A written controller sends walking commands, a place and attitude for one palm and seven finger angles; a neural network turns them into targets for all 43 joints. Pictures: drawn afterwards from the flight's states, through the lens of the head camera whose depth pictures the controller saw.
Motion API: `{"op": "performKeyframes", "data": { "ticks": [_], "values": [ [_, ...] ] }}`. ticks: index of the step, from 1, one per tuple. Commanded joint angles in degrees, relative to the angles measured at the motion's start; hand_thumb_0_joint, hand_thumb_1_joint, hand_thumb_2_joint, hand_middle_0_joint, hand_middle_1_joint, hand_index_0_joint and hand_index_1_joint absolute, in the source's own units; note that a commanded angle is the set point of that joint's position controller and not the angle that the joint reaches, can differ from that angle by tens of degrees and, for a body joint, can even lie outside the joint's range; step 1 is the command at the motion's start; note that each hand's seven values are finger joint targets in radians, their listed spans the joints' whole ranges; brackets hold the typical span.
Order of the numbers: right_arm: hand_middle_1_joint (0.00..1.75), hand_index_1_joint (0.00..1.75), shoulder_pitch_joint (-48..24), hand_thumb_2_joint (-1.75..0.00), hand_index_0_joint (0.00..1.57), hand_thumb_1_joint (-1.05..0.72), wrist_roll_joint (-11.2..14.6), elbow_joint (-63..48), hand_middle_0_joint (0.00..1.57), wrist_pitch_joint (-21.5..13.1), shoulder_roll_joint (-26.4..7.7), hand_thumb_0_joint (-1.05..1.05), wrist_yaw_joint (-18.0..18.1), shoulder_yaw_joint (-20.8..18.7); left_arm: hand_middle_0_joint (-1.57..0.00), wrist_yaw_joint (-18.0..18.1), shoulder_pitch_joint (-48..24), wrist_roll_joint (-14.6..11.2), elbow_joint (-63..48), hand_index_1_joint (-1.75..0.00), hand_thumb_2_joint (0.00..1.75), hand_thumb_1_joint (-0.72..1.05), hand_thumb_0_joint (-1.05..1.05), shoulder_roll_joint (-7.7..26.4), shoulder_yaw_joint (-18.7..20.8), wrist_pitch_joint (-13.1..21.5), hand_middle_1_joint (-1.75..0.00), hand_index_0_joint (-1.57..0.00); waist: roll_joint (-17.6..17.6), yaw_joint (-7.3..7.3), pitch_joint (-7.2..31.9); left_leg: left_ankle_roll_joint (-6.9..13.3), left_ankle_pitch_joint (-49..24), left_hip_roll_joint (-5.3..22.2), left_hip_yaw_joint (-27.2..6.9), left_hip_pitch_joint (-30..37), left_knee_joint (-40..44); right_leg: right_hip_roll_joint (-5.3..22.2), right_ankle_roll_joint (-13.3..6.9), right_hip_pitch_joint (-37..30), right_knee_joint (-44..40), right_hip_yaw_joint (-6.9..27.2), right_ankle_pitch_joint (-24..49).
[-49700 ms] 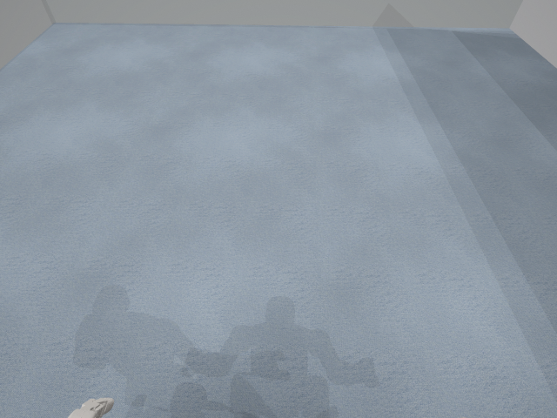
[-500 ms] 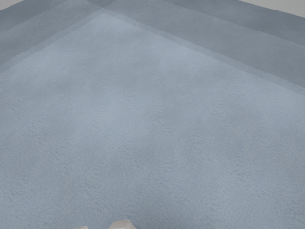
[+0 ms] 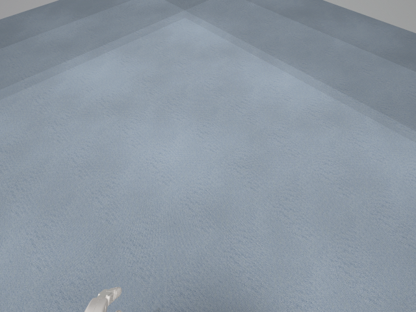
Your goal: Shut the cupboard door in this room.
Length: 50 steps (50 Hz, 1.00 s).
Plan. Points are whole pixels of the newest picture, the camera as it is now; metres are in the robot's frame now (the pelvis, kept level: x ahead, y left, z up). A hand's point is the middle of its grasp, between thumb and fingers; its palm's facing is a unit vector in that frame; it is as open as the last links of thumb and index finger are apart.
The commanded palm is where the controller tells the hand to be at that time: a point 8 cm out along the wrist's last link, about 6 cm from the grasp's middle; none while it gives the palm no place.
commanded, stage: turn or walk to find it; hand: left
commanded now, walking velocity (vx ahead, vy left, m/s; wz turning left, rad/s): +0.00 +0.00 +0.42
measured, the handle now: out of the picture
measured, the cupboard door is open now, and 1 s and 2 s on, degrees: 54 52 52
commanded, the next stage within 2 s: none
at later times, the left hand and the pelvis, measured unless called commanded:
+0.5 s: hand out of the picture -0.02 +0.26 -0.18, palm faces +0.21 -0.94 -0.26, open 7.3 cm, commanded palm none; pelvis -0.02 +0.04 -0.01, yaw +12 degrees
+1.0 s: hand out of the picture +0.00 +0.21 -0.15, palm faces +0.38 -0.90 -0.21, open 7.3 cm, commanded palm none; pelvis -0.03 +0.02 +0.01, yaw +25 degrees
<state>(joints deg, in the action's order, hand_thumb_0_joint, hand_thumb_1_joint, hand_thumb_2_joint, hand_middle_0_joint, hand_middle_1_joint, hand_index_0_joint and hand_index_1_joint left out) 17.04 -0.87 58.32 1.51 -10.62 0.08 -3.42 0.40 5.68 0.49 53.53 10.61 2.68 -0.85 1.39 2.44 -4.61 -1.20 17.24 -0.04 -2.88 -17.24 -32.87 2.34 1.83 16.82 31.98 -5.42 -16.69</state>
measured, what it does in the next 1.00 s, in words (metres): steps on the spot, turning left: left foot, then right foot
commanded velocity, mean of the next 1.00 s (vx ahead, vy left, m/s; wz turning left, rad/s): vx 0.00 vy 0.00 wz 0.42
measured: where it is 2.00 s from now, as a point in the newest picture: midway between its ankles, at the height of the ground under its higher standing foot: outside the picture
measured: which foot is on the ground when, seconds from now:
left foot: down 0.00-0.00, up 0.02-0.42, down 0.44-0.84, up 0.86-1.00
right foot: down 0.00-0.44, up 0.46-0.82, down 0.84-1.00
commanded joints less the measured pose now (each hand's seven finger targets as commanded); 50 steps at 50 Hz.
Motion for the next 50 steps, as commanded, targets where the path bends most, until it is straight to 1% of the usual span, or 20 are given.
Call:
{"op": "performKeyframes", "data": {
  "ticks": [1,3,5,15,19,20,21,22,23,25,28,33,39,40,41,42,43,45,46,50],
  "values": [
    [0.30,0.30,-2.84,-0.90,0.20,-0.90,-0.09,-6.62,0.20,0.93,-6.43,0.00,0.28,-2.37,-0.20,1.48,9.68,0.39,-2.20,-0.30,0.90,0.90,0.00,13.29,3.32,1.68,-0.30,-0.20,-15.46,-5.10,5.76,-0.39,16.95,-0.10,-2.53,-12.47,-28.00,25.74,-9.73,-6.90,-16.65,20.73,14.54],
    [0.30,0.30,-1.22,-0.90,0.20,-0.90,-0.20,-4.60,0.20,1.45,-5.43,0.00,-0.36,-2.72,-0.20,1.38,3.25,0.41,-3.87,-0.30,0.90,0.90,0.00,9.93,2.53,1.35,-0.30,-0.20,-7.89,-1.74,1.35,-0.80,8.57,1.44,-1.83,-13.88,-36.76,19.60,-8.17,-3.07,-16.25,11.85,8.10],
    [0.30,0.30,1.20,-0.90,0.20,-0.90,-0.11,-3.14,0.20,1.47,-4.60,0.00,-0.73,-2.47,-0.20,1.42,1.70,0.46,-4.38,-0.30,0.90,0.90,0.00,8.03,2.13,1.64,-0.30,-0.20,-9.17,-0.83,2.58,-1.79,4.12,2.39,-0.07,-13.35,-37.40,16.85,-6.62,-4.34,-15.41,5.77,10.88],
    [0.30,0.30,-4.49,-0.90,0.20,-0.90,0.32,-3.10,0.20,0.50,-2.73,0.00,-0.77,-0.94,-0.20,1.45,8.97,1.20,-1.44,-0.30,0.90,0.90,0.00,11.01,3.63,1.23,-0.30,-0.20,-16.20,-5.13,5.47,-2.49,10.24,3.07,6.31,-8.57,-14.00,19.40,-8.96,-12.43,-10.42,1.21,22.49],
    [0.30,0.30,0.63,-0.90,0.20,-0.90,0.34,-1.90,0.20,-0.14,-3.65,0.00,-0.53,-0.72,-0.20,1.20,7.41,0.84,-1.56,-0.30,0.90,0.90,0.00,12.10,4.06,0.49,-0.30,-0.20,-15.52,-2.64,7.08,-1.51,3.75,2.37,8.99,-0.18,-2.78,19.17,-6.22,-8.36,-5.48,-1.59,17.48],
    [0.30,0.30,2.72,-0.90,0.20,-0.90,0.32,-1.46,0.20,-0.39,-4.33,0.00,-0.64,-0.89,-0.20,1.06,6.53,0.56,-1.71,-0.30,0.90,0.90,0.00,11.22,3.92,0.17,-0.30,-0.20,-11.77,-1.51,7.64,-0.94,-1.02,2.63,7.93,4.72,3.49,17.77,-4.00,-4.86,-1.43,-3.37,12.82],
    [0.30,0.30,4.96,-0.90,0.20,-0.90,0.03,-1.40,0.20,-0.86,-7.63,0.00,-0.63,-1.65,-0.20,0.86,7.03,0.04,-2.55,-0.30,0.90,0.90,0.00,9.29,3.72,-0.55,-0.30,-0.20,-1.27,-0.33,7.60,1.84,-6.59,8.30,-1.44,9.23,9.78,13.12,-0.76,3.10,6.50,-6.12,2.21],
    [0.30,0.30,7.13,-0.90,0.20,-0.90,-0.42,-1.97,0.20,-1.12,-13.34,0.00,-0.21,-2.90,-0.20,0.54,5.86,-0.26,-4.74,-0.30,0.90,0.90,0.00,5.35,2.63,-0.99,-0.30,-0.20,14.98,0.87,5.66,8.54,-16.37,21.16,-20.22,10.52,16.23,4.99,3.43,14.05,17.99,-7.26,-17.64],
    [0.30,0.30,8.26,-0.90,0.20,-0.90,-0.50,-0.46,0.20,-1.07,-14.63,0.00,0.58,-3.40,-0.20,0.92,1.08,0.34,-5.54,-0.30,0.90,0.90,0.00,5.04,1.82,-1.53,-0.30,-0.20,14.75,2.83,4.93,13.07,-12.78,24.62,-24.67,6.98,19.32,4.49,2.49,15.30,27.17,-0.51,-20.94],
    [0.30,0.30,3.83,-0.90,0.20,-0.90,-0.60,-0.79,0.20,-1.31,-11.42,0.00,1.38,-2.44,-0.20,0.28,-1.02,0.31,-4.19,-0.30,0.90,0.90,0.00,5.37,2.13,-1.22,-0.30,-0.20,8.89,0.48,2.79,12.23,-6.20,19.83,-19.94,2.95,18.74,4.90,1.59,15.91,32.13,3.54,-13.37],
    [0.30,0.30,0.06,-0.90,0.20,-0.90,-0.57,-1.13,0.20,-1.79,-10.02,0.00,1.66,-1.42,-0.20,-0.22,2.14,0.25,-1.60,-0.30,0.90,0.90,0.00,5.07,1.82,-1.07,-0.30,-0.20,5.13,-1.59,3.78,9.84,-12.32,14.05,-11.43,5.67,16.66,3.56,1.94,13.50,28.21,2.92,-8.01],
    [0.30,0.30,2.23,-0.90,0.20,-0.90,-0.67,-0.35,0.20,-1.19,-9.91,0.00,1.55,-2.00,-0.20,0.21,-0.07,0.03,-2.22,-0.30,0.90,0.90,0.00,3.97,1.17,-1.13,-0.30,-0.20,5.66,-0.18,4.81,10.98,-16.38,13.57,-13.35,8.30,15.25,1.39,2.13,10.13,17.98,2.43,-9.73],
    [0.30,0.30,1.65,-0.90,0.20,-0.90,-0.46,-2.14,0.20,-0.83,-8.92,0.00,1.25,-2.55,-0.20,0.78,4.49,-0.57,-1.73,-0.30,0.90,0.90,0.00,3.73,1.39,-0.15,-0.30,-0.20,8.19,-2.38,7.97,8.69,-22.26,10.14,-14.89,3.91,10.16,-1.15,1.06,-4.11,-2.68,0.94,-0.93],
    [0.30,0.30,1.53,-0.90,0.20,-0.90,-0.14,-2.53,0.20,-0.94,-7.99,0.00,1.09,-2.47,-0.20,1.01,6.25,-0.54,-1.22,-0.30,0.90,0.90,0.00,4.77,1.56,0.35,-0.30,-0.20,6.92,-3.34,8.65,6.72,-20.47,8.46,-13.97,1.34,7.59,0.05,0.78,-9.47,-9.88,1.42,4.43],
    [0.30,0.30,2.36,-0.90,0.20,-0.90,0.20,-3.01,0.20,-1.09,-5.70,0.00,0.75,-2.30,-0.20,1.41,7.47,-0.19,-0.98,-0.30,0.90,0.90,0.00,7.02,2.08,0.93,-0.30,-0.20,2.17,-3.39,9.66,3.83,-13.84,5.62,-10.77,-5.04,3.11,6.40,-0.95,-16.55,-13.12,6.41,6.66],
    [0.30,0.30,2.63,-0.90,0.20,-0.90,0.47,-4.44,0.20,-1.17,-2.45,0.00,0.36,-1.75,-0.20,1.89,8.46,0.53,-0.93,-0.30,0.90,0.90,0.00,10.72,2.90,1.22,-0.30,-0.20,-9.38,-3.83,9.28,0.41,1.21,-1.05,-2.28,-14.77,-5.31,18.36,-5.26,-20.69,-13.83,15.80,9.33],
    [0.30,0.30,0.74,-0.90,0.20,-0.90,-0.11,-5.15,0.20,-0.15,-3.65,0.00,0.62,-2.27,-0.20,1.85,8.51,0.57,-1.96,-0.30,0.90,0.90,0.00,11.94,3.44,1.25,-0.30,-0.20,-12.96,-4.93,6.90,-0.69,15.20,-2.28,-0.09,-15.62,-17.72,26.18,-10.65,-13.39,-16.58,20.96,10.02],
    [0.30,0.30,0.77,-0.90,0.20,-0.90,-0.34,-4.51,0.20,1.09,-3.86,0.00,0.39,-2.98,-0.20,2.11,3.34,0.54,-3.26,-0.30,0.90,0.90,0.00,9.22,3.25,0.88,-0.30,-0.20,-7.03,-2.18,1.33,-0.71,12.28,0.67,-1.68,-15.34,-31.46,22.70,-11.23,-3.86,-17.10,16.63,7.16],
    [0.30,0.30,2.54,-0.90,0.20,-0.90,-0.37,-3.06,0.20,1.18,-2.78,0.00,0.07,-2.78,-0.20,1.92,1.08,0.64,-3.59,-0.30,0.90,0.90,0.00,8.03,2.75,1.00,-0.30,-0.20,-4.87,-0.75,1.38,-1.21,8.83,1.53,-0.56,-14.95,-33.88,19.25,-9.55,-4.38,-14.95,10.19,10.80],
    [0.30,0.30,2.76,-0.90,0.20,-0.90,-0.06,-3.00,0.20,1.03,-1.59,0.00,-0.27,-2.28,-0.20,1.76,3.14,1.03,-3.08,-0.30,0.90,0.90,0.00,7.32,3.08,1.49,-0.30,-0.20,-10.72,-1.86,3.01,-2.94,8.14,2.86,3.26,-13.27,-28.22,17.38,-8.38,-7.71,-12.07,3.12,20.28]
  ]
}}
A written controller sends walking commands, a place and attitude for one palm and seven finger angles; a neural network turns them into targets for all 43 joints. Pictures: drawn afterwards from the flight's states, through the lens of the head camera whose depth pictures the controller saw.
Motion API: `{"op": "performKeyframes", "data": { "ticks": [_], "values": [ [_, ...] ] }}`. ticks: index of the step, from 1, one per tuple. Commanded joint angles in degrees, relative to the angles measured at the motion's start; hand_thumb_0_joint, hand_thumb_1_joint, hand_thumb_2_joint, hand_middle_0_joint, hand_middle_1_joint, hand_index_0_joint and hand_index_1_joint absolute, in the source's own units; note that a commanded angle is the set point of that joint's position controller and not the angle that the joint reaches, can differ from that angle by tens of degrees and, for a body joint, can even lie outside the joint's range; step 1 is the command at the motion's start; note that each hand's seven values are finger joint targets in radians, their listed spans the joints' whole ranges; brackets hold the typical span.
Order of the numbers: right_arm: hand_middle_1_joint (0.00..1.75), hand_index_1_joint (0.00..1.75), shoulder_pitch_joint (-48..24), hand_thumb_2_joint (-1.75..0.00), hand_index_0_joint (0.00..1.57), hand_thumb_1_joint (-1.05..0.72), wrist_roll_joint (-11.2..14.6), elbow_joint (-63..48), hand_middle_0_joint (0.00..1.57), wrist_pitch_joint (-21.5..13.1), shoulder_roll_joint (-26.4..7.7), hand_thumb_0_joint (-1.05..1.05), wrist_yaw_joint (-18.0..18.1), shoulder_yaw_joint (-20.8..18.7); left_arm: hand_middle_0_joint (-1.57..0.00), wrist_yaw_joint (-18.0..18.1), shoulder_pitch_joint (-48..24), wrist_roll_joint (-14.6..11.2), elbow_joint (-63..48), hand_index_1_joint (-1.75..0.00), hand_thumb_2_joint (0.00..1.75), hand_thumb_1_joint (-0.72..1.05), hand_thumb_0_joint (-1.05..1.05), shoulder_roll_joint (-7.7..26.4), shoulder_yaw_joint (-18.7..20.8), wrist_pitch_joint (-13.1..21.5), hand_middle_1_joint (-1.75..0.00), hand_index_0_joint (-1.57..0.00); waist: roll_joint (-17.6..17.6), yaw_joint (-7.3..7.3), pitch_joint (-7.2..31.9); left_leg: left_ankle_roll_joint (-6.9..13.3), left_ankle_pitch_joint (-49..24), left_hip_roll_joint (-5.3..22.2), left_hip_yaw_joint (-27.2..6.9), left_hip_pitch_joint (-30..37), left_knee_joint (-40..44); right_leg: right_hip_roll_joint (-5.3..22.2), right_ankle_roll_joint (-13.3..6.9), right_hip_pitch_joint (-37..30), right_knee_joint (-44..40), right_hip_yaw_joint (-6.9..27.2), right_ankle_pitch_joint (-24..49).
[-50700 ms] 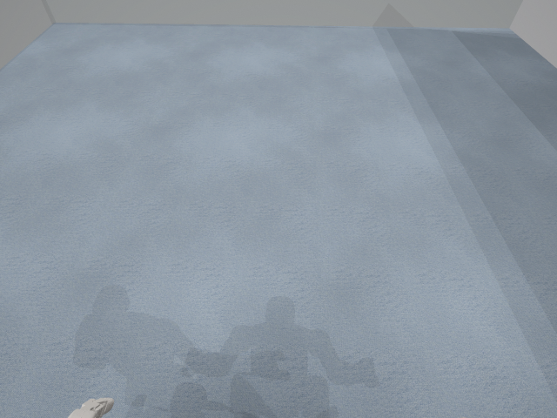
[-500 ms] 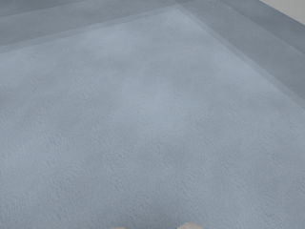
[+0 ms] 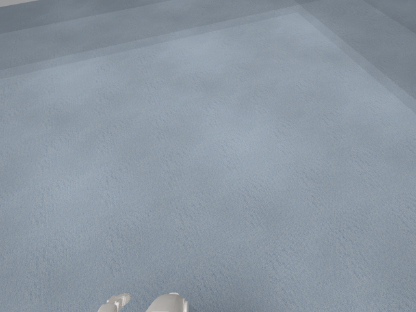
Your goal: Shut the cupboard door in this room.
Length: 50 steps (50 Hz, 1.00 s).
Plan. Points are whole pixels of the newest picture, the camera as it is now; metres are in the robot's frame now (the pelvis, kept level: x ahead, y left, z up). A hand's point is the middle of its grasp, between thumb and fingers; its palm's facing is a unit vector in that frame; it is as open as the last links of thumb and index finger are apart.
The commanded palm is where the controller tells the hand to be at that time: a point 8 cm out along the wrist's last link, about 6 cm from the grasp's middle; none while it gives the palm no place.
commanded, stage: turn or walk to find it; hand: left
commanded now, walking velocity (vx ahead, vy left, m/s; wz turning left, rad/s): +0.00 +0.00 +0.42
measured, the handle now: out of the picture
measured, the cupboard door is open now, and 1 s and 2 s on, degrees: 52 52 52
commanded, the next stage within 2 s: none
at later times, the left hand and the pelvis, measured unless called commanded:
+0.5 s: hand out of the picture +0.07 +0.25 -0.17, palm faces +0.22 -0.95 -0.21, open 7.3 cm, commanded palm none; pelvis +0.01 +0.05 +0.00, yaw +12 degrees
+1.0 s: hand out of the picture -0.06 +0.23 -0.18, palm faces +0.50 -0.83 -0.26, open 7.3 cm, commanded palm none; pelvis +0.04 +0.05 -0.01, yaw +28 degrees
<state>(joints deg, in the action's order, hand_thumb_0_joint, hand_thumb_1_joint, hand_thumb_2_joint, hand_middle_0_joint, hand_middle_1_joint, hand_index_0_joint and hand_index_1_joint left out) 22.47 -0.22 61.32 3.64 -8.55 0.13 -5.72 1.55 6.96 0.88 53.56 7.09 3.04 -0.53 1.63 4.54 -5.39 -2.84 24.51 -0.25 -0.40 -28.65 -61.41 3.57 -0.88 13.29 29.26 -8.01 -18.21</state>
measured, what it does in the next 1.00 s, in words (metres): steps on the spot, turning left: left foot, then right foot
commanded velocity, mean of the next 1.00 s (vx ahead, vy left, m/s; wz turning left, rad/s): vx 0.00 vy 0.00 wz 0.42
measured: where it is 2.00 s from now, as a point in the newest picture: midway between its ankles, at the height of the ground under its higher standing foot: outside the picture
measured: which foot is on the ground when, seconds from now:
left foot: up 0.00-0.20, down 0.22-0.58, up 0.60-0.96, down 0.98-1.00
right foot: down 0.00-0.22, up 0.24-0.56, down 0.58-1.00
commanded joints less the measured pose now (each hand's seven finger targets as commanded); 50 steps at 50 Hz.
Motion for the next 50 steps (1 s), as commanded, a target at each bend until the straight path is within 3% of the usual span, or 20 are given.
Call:
{"op": "performKeyframes", "data": {
  "ticks": [1,6,9,10,11,12,14,17,24,27,28,29,30,33,36,43,47,48,49,50],
  "values": [
    [0.30,0.30,-3.76,-0.90,0.20,-0.90,-0.73,-6.06,0.20,-1.11,-3.19,0.00,-0.42,0.23,-0.20,0.55,3.03,0.74,-2.84,-0.30,0.90,0.90,0.00,11.77,2.91,1.06,-0.30,-0.20,-12.27,-4.77,4.07,-1.37,1.67,3.03,1.85,-0.65,3.55,16.13,-5.64,-4.41,-8.68,5.16,22.58],
    [0.30,0.30,-4.91,-0.90,0.20,-0.90,-0.42,-6.01,0.20,-2.00,-3.20,0.00,-0.48,1.05,-0.20,0.31,5.49,0.75,-2.02,-0.30,0.90,0.90,0.00,14.48,3.73,0.37,-0.30,-0.20,-15.39,-6.02,6.06,-0.83,1.16,1.90,5.72,4.48,18.36,16.70,-4.94,-7.16,-3.80,3.51,25.55],
    [0.30,0.30,1.43,-0.90,0.20,-0.90,-0.55,-4.30,0.20,-2.90,-5.57,0.00,-0.59,0.64,-0.20,0.07,4.10,-0.15,-2.65,-0.30,0.90,0.90,0.00,13.72,3.72,-0.37,-0.30,-0.20,-7.60,-2.42,8.67,0.47,-14.11,2.74,4.83,18.04,34.70,13.89,0.29,0.16,6.96,-1.20,16.50],
    [0.30,0.30,3.56,-0.90,0.20,-0.90,-0.85,-4.72,0.20,-3.46,-10.41,0.00,-0.44,-0.27,-0.20,-0.25,5.23,-0.52,-3.94,-0.30,0.90,0.90,0.00,10.34,3.23,-0.82,-0.30,-0.20,8.07,-1.86,10.35,5.48,-28.21,13.71,-11.85,23.98,39.27,6.74,4.22,9.94,18.00,-3.80,-0.04],
    [0.30,0.30,5.33,-0.90,0.20,-0.90,-0.81,-4.68,0.20,-3.33,-14.64,0.00,0.06,-1.30,-0.20,-0.37,3.47,-0.51,-5.94,-0.30,0.90,0.90,0.00,7.24,1.97,-1.05,-0.30,-0.20,16.45,-0.68,10.15,12.88,-41.23,23.73,-22.81,25.36,41.98,2.11,5.92,17.88,28.27,-0.98,-21.31],
    [0.30,0.30,6.57,-0.90,0.20,-0.90,-1.04,-3.43,0.20,-3.45,-14.73,0.00,0.95,-1.44,-0.20,-0.07,-0.94,-0.18,-6.16,-0.30,0.90,0.90,0.00,7.31,1.62,-1.39,-0.30,-0.20,13.64,1.03,10.28,15.10,-36.33,23.78,-24.04,23.96,42.68,2.58,4.95,19.46,34.71,4.13,-19.57],
    [0.30,0.30,0.52,-0.90,0.20,-0.90,-1.41,-4.49,0.20,-3.64,-12.16,0.00,1.59,-0.51,-0.20,-0.60,-3.32,-0.39,-5.06,-0.30,0.90,0.90,0.00,8.00,1.97,-0.98,-0.30,-0.20,11.25,-0.73,6.21,14.00,-31.15,18.95,-19.44,19.31,42.35,3.59,4.78,20.51,36.90,6.68,-12.70],
    [0.30,0.30,-4.17,-0.90,0.20,-0.90,-1.44,-5.84,0.20,-4.10,-11.31,0.00,1.74,0.33,-0.20,-1.29,-0.61,-0.32,-3.19,-0.30,0.90,0.90,0.00,7.58,1.73,-0.91,-0.30,-0.20,6.13,-2.80,6.31,11.69,-35.96,14.28,-12.02,21.53,40.64,2.10,5.14,17.94,30.05,5.28,-8.82],
    [0.30,0.30,-8.72,-0.90,0.20,-0.90,-1.42,-8.60,0.20,-3.20,-13.19,0.00,1.18,-0.59,-0.20,-1.03,1.49,-0.38,-3.84,-0.30,0.90,0.90,0.00,7.76,1.22,-0.55,-0.30,-0.20,8.42,-2.82,8.22,11.85,-41.87,13.04,-13.38,22.65,36.88,-1.06,5.18,10.21,13.28,3.39,-7.12],
    [0.30,0.30,-12.15,-0.90,0.20,-0.90,-0.96,-10.17,0.20,-2.92,-13.05,0.00,0.79,-0.74,-0.20,-0.86,7.68,-0.32,-2.74,-0.30,0.90,0.90,0.00,9.29,1.56,0.46,-0.30,-0.20,6.54,-5.80,9.97,8.41,-36.55,9.91,-12.76,17.89,31.40,-1.30,4.68,-1.20,-3.51,2.31,6.18],
    [0.30,0.30,-12.16,-0.90,0.20,-0.90,-0.54,-10.77,0.20,-3.09,-11.14,0.00,0.38,-0.48,-0.20,-0.56,9.83,0.16,-2.42,-0.30,0.90,0.90,0.00,11.84,1.96,1.10,-0.30,-0.20,0.38,-6.60,10.30,5.30,-26.29,6.28,-9.82,11.68,26.19,3.63,3.49,-8.22,-8.41,6.40,12.87],
    [0.30,0.30,-11.67,-0.90,0.20,-0.90,-0.16,-12.27,0.20,-3.16,-7.43,0.00,-0.06,0.20,-0.20,-0.04,10.86,1.05,-2.49,-0.30,0.90,0.90,0.00,16.62,2.86,1.58,-0.30,-0.20,-14.87,-6.69,9.96,1.58,-4.10,-1.83,-2.30,-0.08,14.61,17.68,-2.23,-14.28,-9.79,20.91,23.08],
    [0.30,0.30,-13.20,-0.90,0.20,-0.90,-0.45,-13.17,0.20,-1.99,-8.96,0.00,0.28,-0.02,-0.20,0.12,11.51,0.58,-2.77,-0.30,0.90,0.90,0.00,17.16,2.99,1.50,-0.30,-0.20,-17.68,-7.31,8.07,0.99,11.13,-2.45,-3.55,-0.42,3.78,24.62,-7.25,-7.83,-11.71,25.24,28.97],
    [0.30,0.30,-14.61,-0.90,0.20,-0.90,-0.87,-11.12,0.20,-1.08,-9.43,0.00,-0.52,-0.15,-0.20,0.15,5.10,0.43,-4.50,-0.30,0.90,0.90,0.00,13.27,2.36,1.56,-0.30,-0.20,-8.80,-4.71,2.88,0.59,1.93,0.74,-4.87,-2.65,-9.00,17.38,-7.18,-3.06,-10.00,14.41,25.03],
    [0.30,0.30,-14.54,-0.90,0.20,-0.90,-0.75,-10.93,0.20,-0.85,-8.26,0.00,-1.08,0.54,-0.20,0.15,6.13,0.72,-4.85,-0.30,0.90,0.90,0.00,12.69,2.15,1.89,-0.30,-0.20,-10.33,-4.71,5.23,-0.47,-0.37,1.04,-2.12,-1.51,-4.10,15.01,-5.60,-6.44,-8.75,7.32,29.84],
    [0.30,0.30,-21.38,-0.90,0.20,-0.90,-0.29,-12.78,0.20,-1.51,-6.90,0.00,-1.28,2.40,-0.20,-0.10,13.75,0.89,-1.99,-0.30,0.90,0.90,0.00,15.80,2.73,1.35,-0.30,-0.20,-13.89,-8.72,7.42,0.01,1.06,0.77,3.99,2.63,16.55,15.88,-5.84,-13.85,-4.83,3.01,41.45],
    [0.30,0.30,-15.90,-0.90,0.20,-0.90,-0.46,-11.43,0.20,-2.45,-7.76,0.00,-1.15,2.35,-0.20,-0.08,12.03,0.46,-1.49,-0.30,0.90,0.90,0.00,16.90,3.08,1.23,-0.30,-0.20,-12.32,-5.56,10.61,1.42,-9.37,0.28,6.83,13.82,33.21,15.46,-2.47,-11.72,2.81,-1.06,40.26],
    [0.30,0.30,-12.45,-0.90,0.20,-0.90,-0.76,-10.65,0.20,-3.01,-10.14,0.00,-1.10,1.68,-0.20,-0.31,11.44,-0.05,-1.90,-0.30,0.90,0.90,0.00,16.56,2.96,1.17,-0.30,-0.20,-7.88,-3.33,13.20,2.93,-20.36,2.63,4.84,24.05,39.34,14.27,0.07,-5.44,10.76,-2.98,35.86],
    [0.30,0.30,-8.71,-0.90,0.20,-0.90,-1.25,-10.46,0.20,-3.47,-16.13,0.00,-0.74,0.08,-0.20,-0.76,11.70,-0.54,-3.65,-0.30,0.90,0.90,0.00,13.56,2.52,1.03,-0.30,-0.20,7.29,-1.58,16.19,9.94,-40.78,16.38,-12.76,36.62,38.83,6.88,4.16,10.56,23.09,-5.11,8.14],
    [0.30,0.30,-6.03,-0.90,0.20,-0.90,-0.32,-9.64,0.20,-2.82,-19.35,0.00,-0.45,-0.61,-0.20,-0.76,8.77,-0.19,-5.10,-0.30,0.90,0.90,0.00,11.35,0.96,0.78,-0.30,-0.20,13.19,-0.67,15.11,16.37,-56.43,25.11,-18.57,36.01,39.24,3.60,5.17,16.91,31.91,-1.43,-20.34]
  ]
}}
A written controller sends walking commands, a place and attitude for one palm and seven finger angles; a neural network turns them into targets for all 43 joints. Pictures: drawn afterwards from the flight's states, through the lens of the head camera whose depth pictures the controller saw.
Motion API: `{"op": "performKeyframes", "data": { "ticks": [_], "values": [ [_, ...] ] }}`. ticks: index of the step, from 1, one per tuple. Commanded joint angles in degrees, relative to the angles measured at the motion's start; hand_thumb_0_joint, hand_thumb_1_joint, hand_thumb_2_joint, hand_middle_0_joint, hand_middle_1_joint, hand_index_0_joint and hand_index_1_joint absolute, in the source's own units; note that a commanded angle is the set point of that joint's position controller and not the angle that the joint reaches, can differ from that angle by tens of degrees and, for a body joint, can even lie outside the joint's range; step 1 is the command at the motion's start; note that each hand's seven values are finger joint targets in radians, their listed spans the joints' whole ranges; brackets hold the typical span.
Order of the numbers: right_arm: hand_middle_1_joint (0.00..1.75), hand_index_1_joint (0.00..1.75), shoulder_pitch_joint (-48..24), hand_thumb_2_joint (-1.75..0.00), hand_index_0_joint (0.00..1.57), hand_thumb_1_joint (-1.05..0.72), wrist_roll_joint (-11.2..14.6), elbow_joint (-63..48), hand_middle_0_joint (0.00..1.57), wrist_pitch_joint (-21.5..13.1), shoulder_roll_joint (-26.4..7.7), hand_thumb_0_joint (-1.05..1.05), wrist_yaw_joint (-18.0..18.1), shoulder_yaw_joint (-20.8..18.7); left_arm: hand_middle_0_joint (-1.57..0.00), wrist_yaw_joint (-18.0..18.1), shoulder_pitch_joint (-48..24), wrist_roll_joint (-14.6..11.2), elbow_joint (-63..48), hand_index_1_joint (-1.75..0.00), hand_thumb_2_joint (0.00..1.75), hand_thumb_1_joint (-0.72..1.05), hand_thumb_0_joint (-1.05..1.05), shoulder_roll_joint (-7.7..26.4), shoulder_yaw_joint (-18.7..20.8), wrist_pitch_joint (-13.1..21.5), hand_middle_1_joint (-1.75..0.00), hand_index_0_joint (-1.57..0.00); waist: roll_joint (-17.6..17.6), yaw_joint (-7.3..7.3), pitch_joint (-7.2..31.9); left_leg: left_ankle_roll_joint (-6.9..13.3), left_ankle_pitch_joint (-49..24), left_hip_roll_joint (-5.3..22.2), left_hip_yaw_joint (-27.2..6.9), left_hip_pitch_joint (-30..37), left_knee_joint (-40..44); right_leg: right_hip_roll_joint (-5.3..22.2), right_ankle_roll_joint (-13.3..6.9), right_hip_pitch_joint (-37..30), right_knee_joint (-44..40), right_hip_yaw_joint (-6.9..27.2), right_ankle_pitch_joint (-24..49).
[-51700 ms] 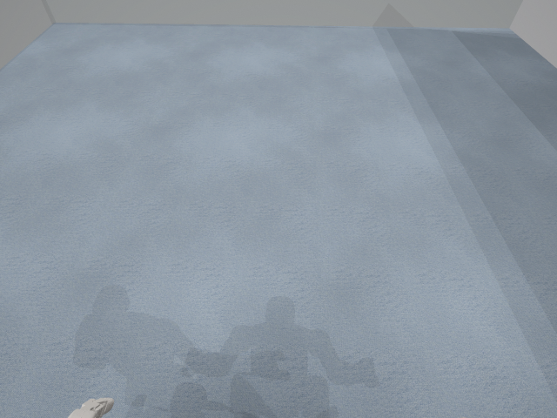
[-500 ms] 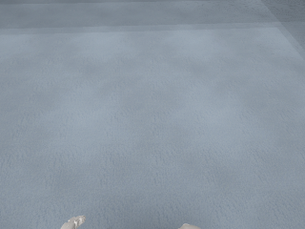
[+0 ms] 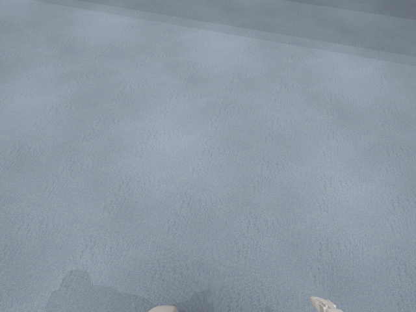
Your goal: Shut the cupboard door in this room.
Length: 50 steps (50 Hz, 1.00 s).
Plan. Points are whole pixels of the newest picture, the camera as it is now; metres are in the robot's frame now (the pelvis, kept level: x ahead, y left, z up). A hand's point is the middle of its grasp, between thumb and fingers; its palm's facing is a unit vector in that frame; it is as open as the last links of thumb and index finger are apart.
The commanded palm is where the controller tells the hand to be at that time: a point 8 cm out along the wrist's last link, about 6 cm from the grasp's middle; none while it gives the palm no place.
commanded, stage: turn or walk to find it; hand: left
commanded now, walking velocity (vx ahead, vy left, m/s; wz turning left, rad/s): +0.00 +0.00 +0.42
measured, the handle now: out of the picture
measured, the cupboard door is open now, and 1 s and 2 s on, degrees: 52 52 52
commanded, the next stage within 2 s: none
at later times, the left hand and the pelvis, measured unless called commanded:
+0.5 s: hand out of the picture +0.11 +0.16 -0.14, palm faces +0.18 -0.95 -0.26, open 7.3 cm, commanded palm none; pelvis +0.03 -0.04 +0.01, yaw +12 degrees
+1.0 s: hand out of the picture -0.02 +0.21 -0.16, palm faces +0.45 -0.87 -0.23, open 7.4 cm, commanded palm none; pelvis +0.03 +0.01 +0.02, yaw +24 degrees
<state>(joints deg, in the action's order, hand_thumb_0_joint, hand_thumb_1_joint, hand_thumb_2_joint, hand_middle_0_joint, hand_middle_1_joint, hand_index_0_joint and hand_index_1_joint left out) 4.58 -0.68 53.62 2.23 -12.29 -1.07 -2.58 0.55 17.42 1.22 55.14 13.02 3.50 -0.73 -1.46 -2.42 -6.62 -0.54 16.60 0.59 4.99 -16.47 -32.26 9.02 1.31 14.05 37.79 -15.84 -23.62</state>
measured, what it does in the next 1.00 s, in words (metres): steps on the spot, turning left: right foot, then left foot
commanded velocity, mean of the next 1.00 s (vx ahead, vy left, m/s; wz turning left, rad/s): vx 0.00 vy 0.00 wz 0.42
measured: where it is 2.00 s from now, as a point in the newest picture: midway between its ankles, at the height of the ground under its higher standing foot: outside the picture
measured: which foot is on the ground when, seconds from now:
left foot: down 0.00-0.38, up 0.40-0.80, down 0.82-1.00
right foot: down 0.00-0.00, up 0.02-0.36, down 0.38-0.82, up 0.84-1.00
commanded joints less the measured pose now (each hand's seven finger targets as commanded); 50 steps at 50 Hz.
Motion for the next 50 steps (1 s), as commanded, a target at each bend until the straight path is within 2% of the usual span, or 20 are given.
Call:
{"op": "performKeyframes", "data": {
  "ticks": [1,3,6,13,17,18,19,20,21,23,26,35,37,39,40,41,42,43,46,50],
  "values": [
    [0.30,0.30,12.45,-0.90,0.20,-0.90,0.28,-0.84,0.20,-1.61,-14.54,0.00,1.61,-3.77,-0.20,0.82,-4.59,-0.53,-6.57,-0.30,0.90,0.90,0.00,5.28,0.63,0.10,-0.30,-0.20,14.52,6.87,15.98,15.04,-51.17,23.02,-23.40,22.50,9.29,-1.51,3.13,18.46,25.90,12.32,-14.74],
    [0.30,0.30,7.40,-0.90,0.20,-0.90,-0.29,-1.76,0.20,-1.67,-11.57,0.00,2.43,-3.07,-0.20,0.46,-5.93,-0.72,-5.33,-0.30,0.90,0.90,0.00,5.69,1.13,-0.19,-0.30,-0.20,11.86,4.71,10.53,13.20,-43.71,18.16,-18.10,16.47,9.33,-1.17,3.46,18.91,27.55,14.05,-8.33],
    [0.30,0.30,5.39,-0.90,0.20,-0.90,-0.33,-2.12,0.20,-2.21,-9.66,0.00,2.35,-2.42,-0.20,-0.12,-3.91,-0.51,-3.85,-0.30,0.90,0.90,0.00,4.70,1.13,-0.52,-0.30,-0.20,8.14,2.58,8.73,9.92,-38.14,13.71,-13.58,12.78,10.56,-2.17,3.88,16.47,24.89,13.10,-2.26],
    [0.30,0.30,6.63,-0.90,0.20,-0.90,-0.71,-2.07,0.20,-1.86,-9.89,0.00,1.94,-3.29,-0.20,-0.17,-7.46,-0.60,-5.97,-0.30,0.90,0.90,0.00,3.48,0.66,-0.54,-0.30,-0.20,12.08,3.34,7.30,9.40,-34.54,12.10,-15.66,8.41,9.31,-4.96,4.15,10.42,9.47,10.91,-0.99],
    [0.30,0.30,4.71,-0.90,0.20,-0.90,-0.51,-2.90,0.20,-1.44,-9.70,0.00,1.74,-3.68,-0.20,-0.12,-2.43,-0.77,-5.24,-0.30,0.90,0.90,0.00,4.42,1.04,0.72,-0.30,-0.20,11.32,0.48,9.01,5.96,-28.10,9.30,-17.09,3.45,3.27,-6.46,3.21,-1.89,-8.96,9.38,11.02],
    [0.30,0.30,5.64,-0.90,0.20,-0.90,-0.14,-3.15,0.20,-1.62,-7.87,0.00,1.46,-3.57,-0.20,0.12,-0.07,-0.46,-4.77,-0.30,0.90,0.90,0.00,6.39,1.48,1.44,-0.30,-0.20,5.87,-0.41,10.35,3.32,-19.47,6.40,-15.43,-1.13,-1.77,-2.78,2.37,-9.23,-15.17,12.36,18.28],
    [0.30,0.30,7.57,-0.90,0.20,-0.90,0.36,-4.04,0.20,-1.82,-3.99,0.00,0.98,-2.91,-0.20,0.78,1.92,0.51,-4.49,-0.30,0.90,0.90,0.00,11.74,2.45,2.05,-0.30,-0.20,-10.23,-0.85,13.04,-0.56,1.48,-1.16,-7.67,-11.57,-14.69,11.99,-2.70,-17.79,-16.68,26.07,29.92],
    [0.30,0.30,7.04,-0.90,0.20,-0.90,0.44,-5.34,0.20,-1.07,-4.17,0.00,1.13,-3.02,-0.20,0.87,1.95,0.25,-5.25,-0.30,0.90,0.90,0.00,13.66,2.57,1.84,-0.30,-0.20,-12.14,-0.98,11.77,-1.21,19.76,-2.78,-7.78,-12.47,-25.85,21.04,-8.68,-11.73,-17.96,30.30,37.60],
    [0.30,0.30,6.23,-0.90,0.20,-0.90,0.06,-4.31,0.20,-0.17,-5.00,0.00,1.27,-3.27,-0.20,1.14,0.19,0.02,-5.42,-0.30,0.90,0.90,0.00,12.13,2.73,2.05,-0.30,-0.20,-13.85,-0.95,10.61,-0.89,18.87,-0.99,-10.89,-12.20,-33.44,19.10,-10.14,-6.51,-19.20,30.85,32.79],
    [0.30,0.30,6.98,-0.90,0.20,-0.90,-0.22,-2.23,0.20,0.36,-5.02,0.00,0.59,-3.50,-0.20,1.12,-5.79,-0.13,-6.87,-0.30,0.90,0.90,0.00,8.81,1.84,1.65,-0.30,-0.20,-8.28,1.81,6.30,-1.57,10.37,0.62,-10.17,-14.07,-40.40,13.32,-8.23,-2.97,-19.29,22.53,23.93],
    [0.30,0.30,8.81,-0.90,0.20,-0.90,-0.31,-1.06,0.20,0.74,-4.03,0.00,-0.11,-3.03,-0.20,1.20,-7.59,0.18,-7.84,-0.30,0.90,0.90,0.00,6.98,1.56,1.80,-0.30,-0.20,-9.08,2.87,5.97,-2.75,5.59,1.30,-7.40,-12.44,-36.70,9.95,-6.06,-1.64,-20.24,15.18,20.55],
    [0.30,0.30,2.46,-0.90,0.20,-0.90,0.29,-2.79,0.20,-0.48,-2.12,0.00,-0.08,-1.44,-0.20,0.93,-0.19,0.60,-4.06,-0.30,0.90,0.90,0.00,10.09,2.82,1.42,-0.30,-0.20,-9.73,-1.15,8.69,-2.64,10.37,1.01,-1.18,-8.15,-11.27,12.43,-8.41,-11.38,-15.21,11.03,33.96],
    [0.30,0.30,4.42,-0.90,0.20,-0.90,0.28,-2.45,0.20,-0.88,-2.34,0.00,0.09,-1.29,-0.20,0.85,-0.42,0.42,-3.58,-0.30,0.90,0.90,0.00,10.81,2.94,1.20,-0.30,-0.20,-9.51,0.12,9.83,-2.16,6.21,0.35,0.47,-3.82,-4.24,12.23,-6.99,-10.38,-12.41,9.53,34.82],
    [0.30,0.30,8.08,-0.90,0.20,-0.90,0.12,-1.71,0.20,-1.45,-4.21,0.00,0.02,-1.71,-0.20,0.68,-1.47,-0.23,-3.67,-0.30,0.90,0.90,0.00,10.36,2.90,0.77,-0.30,-0.20,-5.65,2.85,11.30,-1.12,-4.64,1.15,0.22,7.01,7.73,10.42,-2.98,-3.87,-5.79,6.30,28.36],
    [0.30,0.30,10.15,-0.90,0.20,-0.90,-0.22,-1.84,0.20,-1.99,-8.67,0.00,0.15,-2.74,-0.20,0.47,-1.12,-0.56,-4.57,-0.30,0.90,0.90,0.00,7.78,2.61,0.40,-0.30,-0.20,6.15,3.96,13.40,2.35,-13.90,10.00,-11.63,15.50,12.27,5.41,0.38,5.85,4.28,3.83,15.62],
    [0.30,0.30,12.91,-0.90,0.20,-0.90,-0.33,-1.99,0.20,-1.86,-14.23,0.00,0.64,-4.06,-0.20,0.12,-2.31,-0.69,-6.76,-0.30,0.90,0.90,0.00,3.94,1.17,0.13,-0.30,-0.20,19.94,5.52,12.69,10.27,-33.86,23.20,-26.70,19.32,13.44,-1.31,3.77,18.48,15.17,4.39,-13.76],
    [0.30,0.30,14.52,-0.90,0.20,-0.90,-0.26,-0.13,0.20,-1.67,-14.07,0.00,1.54,-4.14,-0.20,0.89,-6.80,-0.08,-6.73,-0.30,0.90,0.90,0.00,4.57,0.79,-0.75,-0.30,-0.20,19.21,7.39,12.13,12.69,-33.22,23.38,-26.43,15.80,13.72,-1.24,3.22,18.45,21.33,11.27,-14.85],
    [0.30,0.30,12.60,-0.90,0.20,-0.90,-0.34,-0.41,0.20,-1.60,-12.64,0.00,2.14,-3.90,-0.20,0.71,-8.44,-0.34,-6.33,-0.30,0.90,0.90,0.00,4.59,1.10,-0.72,-0.30,-0.20,16.98,6.35,10.49,12.99,-31.92,21.02,-24.25,15.02,12.88,-1.51,3.00,20.65,24.86,12.98,-11.37],
    [0.30,0.30,7.19,-0.90,0.20,-0.90,-0.42,-1.61,0.20,-2.35,-9.20,0.00,2.58,-2.53,-0.20,-0.27,-5.78,-0.34,-3.50,-0.30,0.90,0.90,0.00,4.41,1.35,-0.43,-0.30,-0.20,8.59,3.05,8.66,10.01,-34.65,14.68,-15.46,13.38,11.53,-2.14,3.57,19.26,26.45,13.43,-1.96],
    [0.30,0.30,8.54,-0.90,0.20,-0.90,-0.18,-1.25,0.20,-2.48,-8.77,0.00,2.48,-2.52,-0.20,-0.11,-5.40,-0.44,-3.16,-0.30,0.90,0.90,0.00,4.40,1.05,-0.69,-0.30,-0.20,8.34,3.16,8.65,9.60,-36.05,13.17,-14.56,14.16,11.84,-2.96,4.30,17.85,22.53,13.28,0.25]
  ]
}}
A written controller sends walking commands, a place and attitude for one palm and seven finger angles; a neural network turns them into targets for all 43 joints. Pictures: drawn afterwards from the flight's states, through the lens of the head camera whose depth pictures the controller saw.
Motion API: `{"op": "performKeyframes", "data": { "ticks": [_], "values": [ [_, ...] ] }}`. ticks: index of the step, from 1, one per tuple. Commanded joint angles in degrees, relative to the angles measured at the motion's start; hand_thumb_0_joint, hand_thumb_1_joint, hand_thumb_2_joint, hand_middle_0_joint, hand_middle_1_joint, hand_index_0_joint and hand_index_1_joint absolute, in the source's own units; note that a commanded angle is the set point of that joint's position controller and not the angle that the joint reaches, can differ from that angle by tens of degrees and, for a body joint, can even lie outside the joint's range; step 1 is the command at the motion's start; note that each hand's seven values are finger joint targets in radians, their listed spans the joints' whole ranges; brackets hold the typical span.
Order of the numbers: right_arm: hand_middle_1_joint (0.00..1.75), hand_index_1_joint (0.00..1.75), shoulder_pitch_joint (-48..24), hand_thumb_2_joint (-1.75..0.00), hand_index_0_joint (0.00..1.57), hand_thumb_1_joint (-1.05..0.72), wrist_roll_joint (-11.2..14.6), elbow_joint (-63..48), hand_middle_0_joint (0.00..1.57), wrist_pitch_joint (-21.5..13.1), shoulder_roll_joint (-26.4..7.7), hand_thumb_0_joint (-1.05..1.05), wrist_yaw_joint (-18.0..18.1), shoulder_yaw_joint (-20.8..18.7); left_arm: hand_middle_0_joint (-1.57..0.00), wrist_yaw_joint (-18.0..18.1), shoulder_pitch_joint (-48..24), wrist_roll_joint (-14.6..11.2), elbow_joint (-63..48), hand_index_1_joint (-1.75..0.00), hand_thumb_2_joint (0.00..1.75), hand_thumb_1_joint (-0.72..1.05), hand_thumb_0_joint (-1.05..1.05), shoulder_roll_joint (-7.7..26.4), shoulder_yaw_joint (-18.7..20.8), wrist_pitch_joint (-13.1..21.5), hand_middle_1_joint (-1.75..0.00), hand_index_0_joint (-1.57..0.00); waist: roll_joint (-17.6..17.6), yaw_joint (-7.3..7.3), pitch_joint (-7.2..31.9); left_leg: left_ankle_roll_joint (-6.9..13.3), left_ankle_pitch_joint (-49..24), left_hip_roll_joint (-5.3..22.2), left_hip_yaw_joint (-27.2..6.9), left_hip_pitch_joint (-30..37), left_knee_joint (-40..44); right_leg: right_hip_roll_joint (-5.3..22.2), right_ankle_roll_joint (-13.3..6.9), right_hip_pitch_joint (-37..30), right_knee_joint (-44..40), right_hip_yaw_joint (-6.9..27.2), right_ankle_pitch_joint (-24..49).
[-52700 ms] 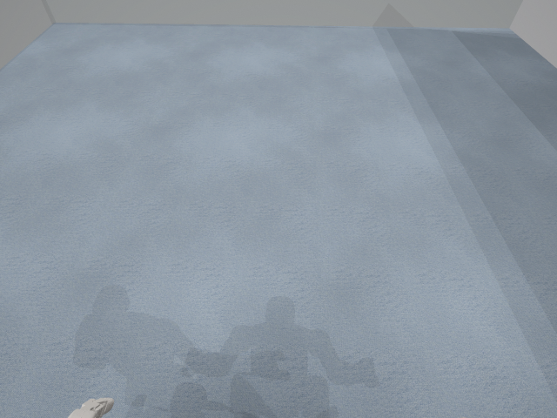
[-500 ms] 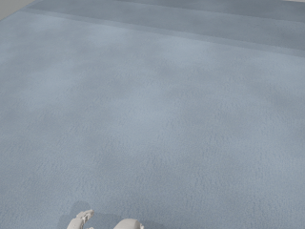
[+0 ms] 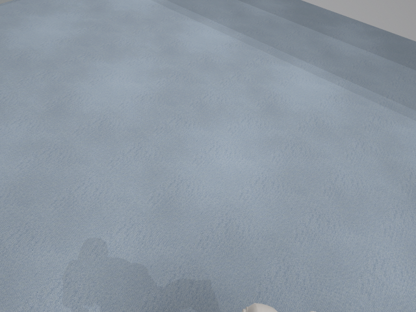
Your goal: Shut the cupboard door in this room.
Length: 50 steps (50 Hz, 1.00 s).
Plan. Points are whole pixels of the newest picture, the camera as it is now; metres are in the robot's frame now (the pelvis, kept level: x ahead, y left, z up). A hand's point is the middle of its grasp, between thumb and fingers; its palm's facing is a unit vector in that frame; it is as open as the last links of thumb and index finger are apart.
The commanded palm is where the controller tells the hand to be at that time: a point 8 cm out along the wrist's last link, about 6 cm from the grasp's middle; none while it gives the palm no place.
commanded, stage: turn or walk to find it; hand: left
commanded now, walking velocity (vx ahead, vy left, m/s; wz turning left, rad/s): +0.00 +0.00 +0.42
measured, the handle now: out of the picture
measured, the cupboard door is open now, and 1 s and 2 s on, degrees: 52 52 52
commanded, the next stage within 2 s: none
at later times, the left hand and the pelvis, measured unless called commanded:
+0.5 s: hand out of the picture +0.05 +0.15 -0.15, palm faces +0.23 -0.94 -0.26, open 7.3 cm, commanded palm none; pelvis +0.01 -0.05 +0.00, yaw +13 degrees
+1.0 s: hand out of the picture -0.02 +0.21 -0.17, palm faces +0.46 -0.85 -0.24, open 7.4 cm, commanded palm none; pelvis +0.01 -0.01 +0.00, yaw +25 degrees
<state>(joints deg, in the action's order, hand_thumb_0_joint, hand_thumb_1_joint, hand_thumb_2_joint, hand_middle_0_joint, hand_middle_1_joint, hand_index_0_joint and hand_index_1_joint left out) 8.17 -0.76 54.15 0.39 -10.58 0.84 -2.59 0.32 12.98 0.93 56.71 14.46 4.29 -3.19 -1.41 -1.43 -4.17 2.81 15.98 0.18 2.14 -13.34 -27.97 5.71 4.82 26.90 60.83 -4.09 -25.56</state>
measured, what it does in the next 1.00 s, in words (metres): steps on the spot, turning left: right foot, then left foot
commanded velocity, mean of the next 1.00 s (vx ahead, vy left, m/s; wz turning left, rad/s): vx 0.00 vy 0.00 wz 0.42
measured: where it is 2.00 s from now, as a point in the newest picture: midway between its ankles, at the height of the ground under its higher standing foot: outside the picture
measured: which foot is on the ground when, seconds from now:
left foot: down 0.00-0.28, up 0.30-0.68, down 0.70-1.00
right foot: up 0.00-0.26, down 0.28-0.72, up 0.74-1.00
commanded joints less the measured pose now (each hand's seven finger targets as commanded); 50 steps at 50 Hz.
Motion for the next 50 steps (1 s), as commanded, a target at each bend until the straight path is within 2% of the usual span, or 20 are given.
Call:
{"op": "performKeyframes", "data": {
  "ticks": [1,8,12,13,14,15,16,19,23,29,31,33,34,35,36,37,38,40,42,50],
  "values": [
    [0.30,0.30,5.04,-0.90,0.20,-0.90,-0.16,-1.86,0.20,-0.56,-10.71,0.00,0.50,-2.68,-0.20,0.20,-1.15,-0.16,-5.08,-0.30,0.90,0.90,0.00,2.79,0.18,1.67,-0.30,-0.20,8.52,2.25,6.13,6.60,-34.77,13.82,-12.18,10.95,7.53,0.24,1.03,4.74,-1.79,1.57,1.88],
    [0.30,0.30,4.53,-0.90,0.20,-0.90,-0.71,-2.25,0.20,0.20,-11.10,0.00,0.19,-3.34,-0.20,0.37,-4.11,-0.47,-7.13,-0.30,0.90,0.90,0.00,1.77,-0.17,1.97,-0.30,-0.20,11.16,2.73,4.61,6.58,-30.33,12.48,-17.21,4.53,6.09,-2.65,0.18,-3.56,-15.83,0.16,0.73],
    [0.30,0.30,3.06,-0.90,0.20,-0.90,-0.30,-2.92,0.20,0.39,-10.33,0.00,0.02,-3.52,-0.20,0.70,0.93,-0.68,-6.33,-0.30,0.90,0.90,0.00,2.58,0.10,3.09,-0.30,-0.20,9.00,-0.02,6.98,3.58,-25.88,9.38,-18.50,-0.85,0.40,-3.31,-0.87,-16.20,-33.96,-0.37,12.66],
    [0.30,0.30,3.53,-0.90,0.20,-0.90,0.10,-2.99,0.20,0.17,-8.67,0.00,-0.30,-3.30,-0.20,0.95,3.48,-0.29,-5.90,-0.30,0.90,0.90,0.00,4.62,0.47,3.80,-0.30,-0.20,3.83,-0.99,9.06,0.59,-17.41,6.23,-16.00,-5.18,-4.85,1.37,-1.95,-23.51,-40.41,3.52,19.27],
    [0.30,0.30,4.59,-0.90,0.20,-0.90,0.58,-4.20,0.20,-0.07,-4.97,0.00,-0.75,-2.73,-0.20,1.50,4.92,0.61,-5.70,-0.30,0.90,0.90,0.00,9.41,1.32,4.38,-0.30,-0.20,-11.21,-1.07,10.07,-3.60,2.52,-2.05,-6.77,-15.81,-16.41,15.57,-7.58,-30.53,-41.49,16.86,29.45],
    [0.30,0.30,3.67,-0.90,0.20,-0.90,0.19,-4.88,0.20,0.74,-5.76,0.00,-0.51,-3.14,-0.20,1.55,5.11,0.27,-6.37,-0.30,0.90,0.90,0.00,10.37,1.40,4.10,-0.30,-0.20,-10.84,-1.42,7.59,-4.49,19.23,-3.27,-5.94,-16.50,-27.64,23.54,-13.40,-24.23,-42.09,19.57,37.61],
    [0.30,0.30,3.16,-0.90,0.20,-0.90,-0.13,-4.13,0.20,1.73,-6.64,0.00,-0.51,-3.35,-0.20,1.76,3.28,0.11,-6.63,-0.30,0.90,0.90,0.00,9.20,1.70,4.33,-0.30,-0.20,-11.93,-0.98,6.65,-4.38,18.35,-1.36,-8.45,-16.57,-35.46,21.48,-14.72,-19.67,-42.65,19.01,34.58],
    [0.30,0.30,4.90,-0.90,0.20,-0.90,-0.28,-1.51,0.20,2.45,-6.01,0.00,-1.55,-3.43,-0.20,1.52,-2.65,0.04,-8.41,-0.30,0.90,0.90,0.00,5.24,0.70,4.21,-0.30,-0.20,-7.33,1.91,3.20,-5.65,7.77,0.74,-6.59,-17.44,-43.40,13.70,-11.12,-16.11,-42.26,6.91,27.27],
    [0.30,0.30,3.49,-0.90,0.20,-0.90,-0.24,-1.64,0.20,2.64,-5.11,0.00,-1.90,-2.89,-0.20,1.52,-0.46,0.55,-7.83,-0.30,0.90,0.90,0.00,5.82,1.13,4.22,-0.30,-0.20,-8.86,0.87,3.50,-6.80,8.03,1.33,-3.15,-15.58,-34.23,13.04,-10.90,-17.94,-42.56,3.02,26.48],
    [0.30,0.30,-1.92,-0.90,0.20,-0.90,0.33,-3.17,0.20,1.55,-3.89,0.00,-1.85,-1.50,-0.20,1.15,5.36,0.79,-5.29,-0.30,0.90,0.90,0.00,8.80,2.07,3.88,-0.30,-0.20,-10.57,-2.28,5.90,-6.25,10.95,0.47,1.23,-11.72,-16.88,14.42,-12.01,-24.43,-37.97,1.04,39.31],
    [0.30,0.30,-0.64,-0.90,0.20,-0.90,0.42,-3.15,0.20,1.17,-4.07,0.00,-1.71,-1.34,-0.20,1.19,4.76,0.80,-4.87,-0.30,0.90,0.90,0.00,9.12,2.27,3.74,-0.30,-0.20,-10.76,-1.38,6.63,-5.87,8.87,0.43,2.34,-8.58,-10.76,14.80,-11.19,-24.24,-35.85,-0.30,39.99],
    [0.30,0.30,2.35,-0.90,0.20,-0.90,0.29,-2.49,0.20,0.71,-4.95,0.00,-1.68,-1.47,-0.20,1.09,3.49,0.39,-4.73,-0.30,0.90,0.90,0.00,9.32,2.31,3.44,-0.30,-0.20,-9.59,0.77,7.94,-5.24,0.54,0.13,3.40,-0.84,-0.79,13.62,-8.16,-20.78,-31.42,-3.01,36.08],
    [0.30,0.30,4.75,-0.90,0.20,-0.90,0.15,-2.07,0.20,0.24,-7.24,0.00,-1.75,-1.95,-0.20,0.92,3.06,-0.13,-5.22,-0.30,0.90,0.90,0.00,8.47,2.13,3.17,-0.30,-0.20,-3.96,2.41,9.71,-4.17,-7.47,2.24,1.50,7.07,5.71,12.16,-5.59,-15.87,-25.54,-5.32,31.39],
    [0.30,0.30,6.48,-0.90,0.20,-0.90,-0.33,-2.45,0.20,-0.22,-12.54,0.00,-1.53,-3.26,-0.20,0.61,4.00,-0.45,-6.49,-0.30,0.90,0.90,0.00,5.37,1.68,2.87,-0.30,-0.20,10.79,3.31,12.08,0.88,-21.07,14.38,-14.39,16.35,7.85,5.36,-1.76,-3.40,-14.44,-8.03,12.57],
    [0.30,0.30,9.09,-0.90,0.20,-0.90,-0.02,-2.12,0.20,0.25,-16.69,0.00,-1.10,-4.12,-0.20,0.51,1.73,-0.29,-8.33,-0.30,0.90,0.90,0.00,2.54,0.15,2.55,-0.30,-0.20,18.60,4.76,10.83,8.43,-37.80,24.44,-23.07,16.44,8.39,1.47,0.02,4.80,-5.49,-5.48,-13.46],
    [0.30,0.30,10.18,-0.90,0.20,-0.90,-0.13,-0.76,0.20,0.15,-15.71,0.00,-0.18,-4.16,-0.20,1.13,-2.31,0.06,-8.02,-0.30,0.90,0.90,0.00,3.00,0.03,1.74,-0.30,-0.20,17.75,6.12,10.08,9.54,-37.11,23.19,-22.74,13.89,8.39,1.79,-0.39,5.56,-0.47,0.43,-12.07],
    [0.30,0.30,7.86,-0.90,0.20,-0.90,-0.31,-1.09,0.20,0.26,-14.50,0.00,0.39,-3.84,-0.20,0.94,-3.77,-0.16,-7.58,-0.30,0.90,0.90,0.00,3.22,0.43,1.73,-0.30,-0.20,16.43,5.06,7.48,9.38,-34.87,20.50,-20.21,11.73,7.82,1.69,-0.51,6.94,2.32,1.74,-8.51],
    [0.30,0.30,3.20,-0.90,0.20,-0.90,-0.44,-2.19,0.20,-0.11,-11.57,0.00,0.61,-2.64,-0.20,0.12,-1.99,-0.11,-5.73,-0.30,0.90,0.90,0.00,3.48,0.59,1.89,-0.30,-0.20,10.79,2.41,5.70,7.12,-33.10,15.84,-14.37,9.17,7.26,1.35,-0.24,5.98,3.24,1.98,-1.70],
    [0.30,0.30,2.70,-0.90,0.20,-0.90,-0.25,-2.49,0.20,-0.43,-11.12,0.00,0.56,-2.44,-0.20,-0.08,-0.26,-0.15,-4.76,-0.30,0.90,0.90,0.00,3.29,0.56,1.82,-0.30,-0.20,9.33,1.60,6.21,5.62,-33.80,13.31,-11.07,9.90,7.22,0.61,0.24,4.94,2.22,1.41,1.15],
    [0.30,0.30,4.60,-0.90,0.20,-0.90,-0.57,-2.67,0.20,0.10,-11.39,0.00,0.17,-3.24,-0.20,0.16,-4.15,-0.32,-7.13,-0.30,0.90,0.90,0.00,2.37,-0.01,1.82,-0.30,-0.20,10.80,2.93,4.77,6.49,-30.39,12.79,-15.34,6.66,6.44,-1.59,0.67,-0.09,-11.40,0.42,0.26]
  ]
}}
